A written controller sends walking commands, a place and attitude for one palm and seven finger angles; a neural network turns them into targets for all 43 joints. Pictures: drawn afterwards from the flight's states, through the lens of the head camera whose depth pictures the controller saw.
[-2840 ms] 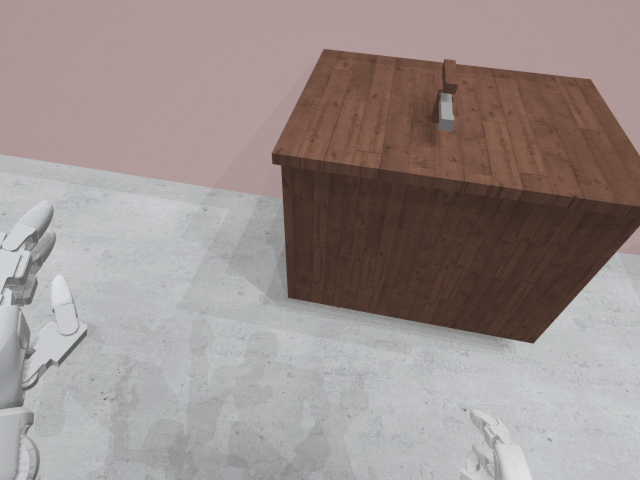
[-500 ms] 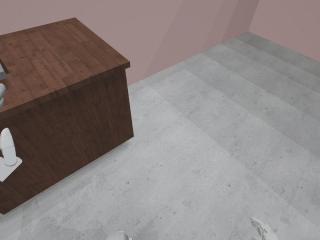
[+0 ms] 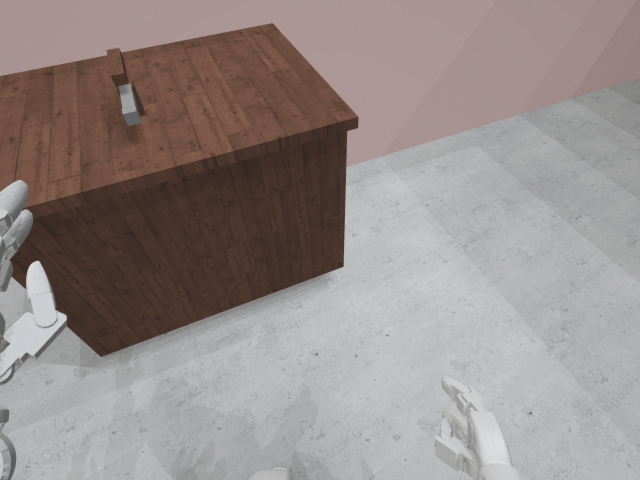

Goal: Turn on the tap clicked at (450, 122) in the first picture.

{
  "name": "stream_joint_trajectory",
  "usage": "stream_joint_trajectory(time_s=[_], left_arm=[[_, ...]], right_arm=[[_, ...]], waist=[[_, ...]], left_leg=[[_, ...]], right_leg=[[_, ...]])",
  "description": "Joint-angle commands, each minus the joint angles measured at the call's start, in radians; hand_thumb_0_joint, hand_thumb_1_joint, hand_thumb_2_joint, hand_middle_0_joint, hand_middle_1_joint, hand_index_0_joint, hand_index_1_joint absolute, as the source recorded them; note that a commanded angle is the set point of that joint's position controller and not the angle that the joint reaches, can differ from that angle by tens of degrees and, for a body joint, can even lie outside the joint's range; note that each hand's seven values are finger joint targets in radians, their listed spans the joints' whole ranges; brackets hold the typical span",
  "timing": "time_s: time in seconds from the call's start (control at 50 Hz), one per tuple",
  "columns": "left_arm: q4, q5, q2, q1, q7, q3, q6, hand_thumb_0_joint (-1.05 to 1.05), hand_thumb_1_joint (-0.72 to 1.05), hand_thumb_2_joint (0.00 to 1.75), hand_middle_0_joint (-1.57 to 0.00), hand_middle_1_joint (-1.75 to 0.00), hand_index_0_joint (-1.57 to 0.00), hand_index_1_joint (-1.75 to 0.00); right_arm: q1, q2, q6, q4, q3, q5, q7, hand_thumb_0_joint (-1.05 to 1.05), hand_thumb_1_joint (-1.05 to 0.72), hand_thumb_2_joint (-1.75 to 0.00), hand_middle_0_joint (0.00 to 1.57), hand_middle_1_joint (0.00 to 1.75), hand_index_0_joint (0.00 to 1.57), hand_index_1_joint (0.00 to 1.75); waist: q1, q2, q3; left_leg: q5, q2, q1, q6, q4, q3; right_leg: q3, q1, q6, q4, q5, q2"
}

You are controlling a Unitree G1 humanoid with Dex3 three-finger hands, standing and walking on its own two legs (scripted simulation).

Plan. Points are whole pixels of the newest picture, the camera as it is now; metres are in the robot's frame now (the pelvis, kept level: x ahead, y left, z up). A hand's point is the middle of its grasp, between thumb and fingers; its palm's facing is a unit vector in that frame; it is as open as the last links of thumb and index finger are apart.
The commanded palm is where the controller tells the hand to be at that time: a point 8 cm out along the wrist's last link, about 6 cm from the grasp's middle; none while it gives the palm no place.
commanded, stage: take the last steps up to it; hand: left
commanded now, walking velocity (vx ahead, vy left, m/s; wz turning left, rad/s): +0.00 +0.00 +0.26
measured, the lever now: (131, 115) +0.76 +0.48 +0.03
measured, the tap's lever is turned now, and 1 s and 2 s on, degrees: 0 0 0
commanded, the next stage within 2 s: none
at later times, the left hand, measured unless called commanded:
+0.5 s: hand out of the picture +0.16 +0.27 +0.20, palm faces +0.49 -0.79 -0.37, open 7.4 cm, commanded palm +0.10 +0.31 +0.19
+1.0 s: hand (45, 316) +0.21 +0.26 +0.18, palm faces +0.50 -0.77 -0.40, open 7.4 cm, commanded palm +0.15 +0.30 +0.19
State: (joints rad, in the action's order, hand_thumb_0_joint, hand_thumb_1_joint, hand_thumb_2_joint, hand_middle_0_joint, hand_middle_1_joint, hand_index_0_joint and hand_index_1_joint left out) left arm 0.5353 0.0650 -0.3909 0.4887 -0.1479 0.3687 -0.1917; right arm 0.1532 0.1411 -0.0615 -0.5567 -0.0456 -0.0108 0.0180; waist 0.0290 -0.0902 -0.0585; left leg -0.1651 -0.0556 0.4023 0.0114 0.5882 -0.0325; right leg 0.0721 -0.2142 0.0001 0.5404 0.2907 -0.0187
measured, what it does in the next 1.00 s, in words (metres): steps on the spot: left foot, then right foot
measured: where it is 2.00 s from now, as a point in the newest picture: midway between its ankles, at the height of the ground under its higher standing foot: outside the picture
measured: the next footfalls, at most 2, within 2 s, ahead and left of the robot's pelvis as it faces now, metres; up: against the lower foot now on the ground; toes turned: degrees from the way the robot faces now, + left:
left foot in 0.24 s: +0.02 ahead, +0.11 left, +0.00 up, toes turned +11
right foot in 0.66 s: +0.05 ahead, -0.10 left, +0.00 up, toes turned -3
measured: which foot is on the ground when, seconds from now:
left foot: up 0.00-0.22, down 0.24-0.66, up 0.68-1.00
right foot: down 0.00-0.26, up 0.28-0.64, down 0.66-1.00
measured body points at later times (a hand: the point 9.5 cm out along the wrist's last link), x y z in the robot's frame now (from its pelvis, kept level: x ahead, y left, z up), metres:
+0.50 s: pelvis -0.03 +0.02 +0.02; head -0.04 +0.03 +0.46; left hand +0.12 +0.31 +0.22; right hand +0.14 -0.19 -0.07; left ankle -0.02 +0.11 -0.73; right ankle +0.00 -0.12 -0.67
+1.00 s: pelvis +0.03 +0.00 +0.01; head +0.04 +0.00 +0.46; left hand +0.18 +0.30 +0.21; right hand +0.21 -0.25 -0.07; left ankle +0.08 +0.16 -0.70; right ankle +0.01 -0.10 -0.73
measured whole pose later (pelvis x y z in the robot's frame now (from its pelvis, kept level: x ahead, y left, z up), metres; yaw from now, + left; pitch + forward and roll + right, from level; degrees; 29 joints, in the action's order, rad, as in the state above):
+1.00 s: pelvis +0.03 +0.00 +0.01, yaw +7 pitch +0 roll +1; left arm 0.49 0.02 -0.35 0.48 -0.16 0.34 -0.22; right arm 0.24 0.27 -0.05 -0.62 0.05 0.01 0.08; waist 0.00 0.02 -0.02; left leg -0.27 -0.09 0.43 0.00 0.70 0.11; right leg 0.16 -0.16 -0.02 0.47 0.31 0.07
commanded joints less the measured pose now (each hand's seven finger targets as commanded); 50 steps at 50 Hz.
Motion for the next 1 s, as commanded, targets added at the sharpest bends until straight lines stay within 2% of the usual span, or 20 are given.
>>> stream_joint_trajectory(time_s=[0.0,0.1,0.16,0.2,0.22,0.24,0.26,0.28,0.34,0.4,0.54,0.6,0.62,0.66,0.7,0.74,0.8,0.84,0.92,0.98], left_arm=[[0.095,0.002,-0.134,-0.117,-0.01,0.057,-0.019,0.0,0.9,0.9,-0.2,-0.3,-0.2,-0.3],[0.125,-0.038,-0.162,-0.19,-0.022,0.067,-0.048,0.0,0.9,0.9,-0.2,-0.3,-0.2,-0.3],[0.204,-0.046,-0.167,-0.172,-0.037,0.077,-0.069,0.0,0.9,0.9,-0.2,-0.3,-0.2,-0.3],[0.236,-0.043,-0.154,-0.134,-0.048,0.083,-0.072,0.0,0.9,0.9,-0.2,-0.3,-0.2,-0.3],[0.278,-0.038,-0.143,-0.132,-0.051,0.079,-0.079,0.0,0.9,0.9,-0.2,-0.3,-0.2,-0.3],[0.302,-0.037,-0.129,-0.098,-0.053,0.071,-0.093,0.0,0.9,0.9,-0.2,-0.3,-0.2,-0.3],[0.283,-0.053,-0.147,-0.089,-0.049,0.067,-0.108,0.0,0.9,0.9,-0.2,-0.3,-0.2,-0.3],[0.27,-0.064,-0.174,-0.132,-0.045,0.081,-0.11,0.0,0.9,0.9,-0.2,-0.3,-0.2,-0.3],[0.206,-0.059,-0.112,-0.154,-0.028,0.049,-0.109,0.0,0.9,0.9,-0.2,-0.3,-0.2,-0.3],[0.111,-0.048,-0.084,-0.05,-0.018,0.039,-0.095,0.0,0.9,0.9,-0.2,-0.3,-0.2,-0.3],[0.126,-0.049,-0.134,-0.133,-0.015,0.061,-0.081,0.0,0.9,0.9,-0.2,-0.3,-0.2,-0.3],[0.138,-0.058,-0.139,-0.165,-0.022,0.058,-0.07,0.0,0.9,0.9,-0.2,-0.3,-0.2,-0.3],[0.133,-0.064,-0.142,-0.165,-0.025,0.059,-0.067,0.0,0.9,0.9,-0.2,-0.3,-0.2,-0.3],[0.149,-0.058,-0.187,-0.19,-0.028,0.082,-0.061,0.0,0.9,0.9,-0.2,-0.3,-0.2,-0.3],[0.126,-0.049,-0.171,-0.187,-0.024,0.088,-0.078,0.0,0.9,0.9,-0.2,-0.3,-0.2,-0.3],[0.094,-0.046,-0.171,-0.105,-0.018,0.117,-0.083,0.0,0.9,0.9,-0.2,-0.3,-0.2,-0.3],[0.074,-0.044,-0.14,-0.084,-0.013,0.095,-0.098,0.0,0.9,0.9,-0.2,-0.3,-0.2,-0.3],[0.087,-0.043,-0.139,-0.092,-0.015,0.092,-0.102,0.0,0.9,0.9,-0.2,-0.3,-0.2,-0.3],[0.146,-0.039,-0.134,-0.077,-0.032,0.084,-0.093,0.0,0.9,0.9,-0.2,-0.3,-0.2,-0.3],[0.192,-0.037,-0.135,-0.101,-0.045,0.081,-0.086,0.0,0.9,0.9,-0.2,-0.3,-0.2,-0.3]], right_arm=[[-0.028,0.15,-0.032,0.114,0.077,-0.011,0.036,0.0,-0.9,-0.9,0.2,0.3,0.2,0.3],[-0.082,0.136,-0.038,0.104,0.05,0.014,0.063,0.0,-0.9,-0.9,0.2,0.3,0.2,0.3],[-0.057,0.14,-0.044,0.103,0.064,0.018,0.07,0.0,-0.9,-0.9,0.2,0.3,0.2,0.3],[-0.018,0.147,-0.048,0.103,0.076,0.018,0.075,0.0,-0.9,-0.9,0.2,0.3,0.2,0.3],[0.0,0.171,-0.053,0.112,0.088,0.016,0.078,0.0,-0.9,-0.9,0.2,0.3,0.2,0.3],[0.001,0.192,-0.059,0.123,0.097,0.012,0.075,0.0,-0.9,-0.9,0.2,0.3,0.2,0.3],[0.01,0.162,-0.065,0.105,0.082,0.015,0.067,0.0,-0.9,-0.9,0.2,0.3,0.2,0.3],[-0.007,0.159,-0.075,0.091,0.073,0.029,0.064,0.0,-0.9,-0.9,0.2,0.3,0.2,0.3],[0.011,0.182,-0.096,0.068,0.101,0.0,0.053,0.0,-0.9,-0.9,0.2,0.3,0.2,0.3],[0.028,0.185,-0.092,0.061,0.103,-0.001,0.053,0.0,-0.9,-0.9,0.2,0.3,0.2,0.3],[-0.017,0.174,-0.086,0.066,0.077,0.017,0.07,0.0,-0.9,-0.9,0.2,0.3,0.2,0.3],[-0.033,0.169,-0.081,0.063,0.073,0.023,0.068,0.0,-0.9,-0.9,0.2,0.3,0.2,0.3],[-0.032,0.16,-0.075,0.06,0.076,0.022,0.066,0.0,-0.9,-0.9,0.2,0.3,0.2,0.3],[-0.068,0.146,-0.071,0.083,0.073,0.018,0.06,0.0,-0.9,-0.9,0.2,0.3,0.2,0.3],[-0.043,0.172,-0.079,0.058,0.091,0.018,0.05,0.0,-0.9,-0.9,0.2,0.3,0.2,0.3],[-0.039,0.158,-0.05,0.044,0.079,0.014,0.048,0.0,-0.9,-0.9,0.2,0.3,0.2,0.3],[-0.046,0.154,-0.034,0.05,0.073,0.012,0.05,0.0,-0.9,-0.9,0.2,0.3,0.2,0.3],[-0.045,0.155,-0.035,0.066,0.081,0.011,0.055,0.0,-0.9,-0.9,0.2,0.3,0.2,0.3],[-0.03,0.155,-0.048,0.097,0.093,0.014,0.058,0.0,-0.9,-0.9,0.2,0.3,0.2,0.3],[-0.013,0.153,-0.055,0.104,0.095,0.017,0.065,0.0,-0.9,-0.9,0.2,0.3,0.2,0.3]], waist=[[-0.038,0.319,0.106],[-0.009,0.256,0.073],[-0.007,0.194,0.11],[-0.03,0.122,0.153],[-0.043,-0.023,0.183],[-0.039,-0.267,0.19],[-0.042,-0.282,0.181],[-0.052,-0.248,0.117],[-0.042,-0.074,0.084],[-0.044,-0.085,0.1],[-0.043,-0.089,0.083],[-0.026,-0.035,0.123],[-0.023,0.048,0.137],[-0.006,0.354,0.089],[-0.028,0.257,0.078],[-0.03,0.153,0.088],[-0.035,0.188,0.083],[-0.035,0.202,0.083],[-0.006,0.232,0.103],[-0.017,0.231,0.13]], left_leg=[[-0.238,0.039,-0.009,0.008,0.286,0.026],[-0.245,0.025,0.022,-0.009,0.21,0.093],[-0.23,0.033,-0.055,-0.022,0.027,0.142],[-0.163,0.045,-0.201,-0.033,-0.149,0.148],[-0.136,-0.034,-0.306,-0.076,-0.229,0.033],[0.064,-0.222,-0.441,-0.151,-0.243,-0.22],[0.093,-0.312,-0.423,-0.222,-0.296,-0.364],[0.033,-0.331,-0.316,-0.245,-0.333,-0.409],[-0.042,-0.251,-0.276,-0.217,-0.306,-0.203],[-0.073,-0.2,-0.23,-0.186,-0.323,-0.112],[-0.304,-0.211,-0.134,-0.169,-0.362,-0.087],[-0.363,-0.172,-0.032,-0.124,-0.223,-0.034],[-0.383,-0.126,0.05,-0.098,-0.087,0.011],[-0.403,0.037,0.316,-0.022,0.418,0.108],[-0.265,-0.011,0.315,0.003,0.577,0.005],[-0.194,-0.033,0.292,0.016,0.57,0.022],[-0.123,-0.044,0.259,0.018,0.455,0.075],[-0.108,-0.042,0.183,0.009,0.321,0.111],[-0.115,-0.014,0.066,-0.011,0.122,0.182],[-0.066,0.017,-0.094,-0.016,-0.033,0.22]], right_leg=[[-0.29,-0.055,-0.128,-0.224,-0.254,0.345],[-0.177,0.005,-0.122,-0.198,-0.307,0.319],[-0.171,0.047,-0.126,-0.178,-0.164,0.319],[-0.138,0.016,-0.086,-0.079,-0.059,0.267],[-0.085,-0.066,-0.044,0.09,-0.029,0.189],[0.038,-0.271,0.014,0.302,0.133,0.067],[-0.001,-0.364,0.007,0.468,0.32,0.053],[-0.052,-0.387,0.005,0.548,0.292,0.088],[-0.023,-0.386,0.023,0.503,0.147,0.094],[0.023,-0.314,0.034,0.419,0.092,0.07],[0.079,-0.138,0.037,0.137,0.116,0.047],[0.075,0.098,0.017,-0.088,0.075,0.049],[-0.019,0.18,-0.018,-0.144,0.113,0.109],[-0.597,0.21,-0.199,-0.371,0.297,0.454],[-0.552,0.128,-0.209,-0.376,0.301,0.448],[-0.349,0.117,-0.185,-0.324,0.119,0.383],[-0.161,0.112,-0.153,-0.301,-0.115,0.337],[-0.105,0.089,-0.142,-0.294,-0.138,0.316],[-0.124,0.102,-0.153,-0.257,-0.154,0.316],[-0.091,0.077,-0.126,-0.183,-0.108,0.28]])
